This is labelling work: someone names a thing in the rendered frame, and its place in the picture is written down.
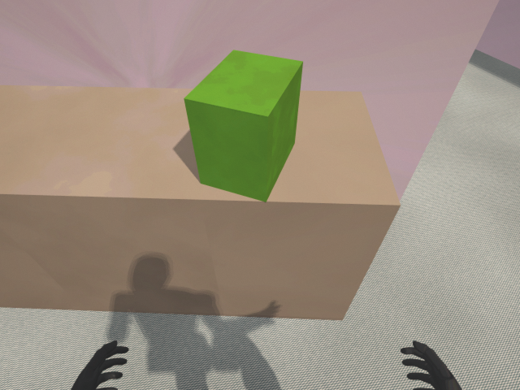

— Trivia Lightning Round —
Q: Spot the carton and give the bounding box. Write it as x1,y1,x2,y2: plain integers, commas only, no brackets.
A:
184,50,303,202

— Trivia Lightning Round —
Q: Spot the right robot hand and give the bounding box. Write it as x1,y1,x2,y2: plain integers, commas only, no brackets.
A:
401,340,462,390

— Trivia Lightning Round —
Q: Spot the left robot hand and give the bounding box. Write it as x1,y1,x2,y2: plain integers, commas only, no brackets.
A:
71,340,129,390

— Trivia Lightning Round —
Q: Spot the pedestal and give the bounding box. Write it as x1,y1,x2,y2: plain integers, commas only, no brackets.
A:
0,85,401,320

